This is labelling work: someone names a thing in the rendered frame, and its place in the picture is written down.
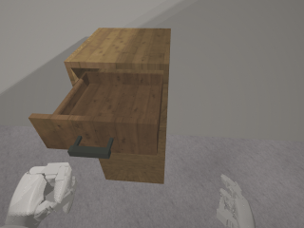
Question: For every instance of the robot left hand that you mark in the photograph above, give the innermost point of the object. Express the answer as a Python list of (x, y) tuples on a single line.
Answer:
[(53, 182)]

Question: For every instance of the handle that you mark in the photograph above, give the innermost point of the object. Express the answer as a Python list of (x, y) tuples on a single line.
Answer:
[(95, 152)]

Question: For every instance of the drawer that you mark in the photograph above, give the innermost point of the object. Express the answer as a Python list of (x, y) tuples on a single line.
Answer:
[(125, 106)]

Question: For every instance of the cabinet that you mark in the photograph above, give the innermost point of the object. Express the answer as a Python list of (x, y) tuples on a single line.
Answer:
[(128, 50)]

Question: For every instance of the robot right hand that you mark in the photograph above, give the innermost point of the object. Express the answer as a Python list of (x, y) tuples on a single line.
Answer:
[(239, 213)]

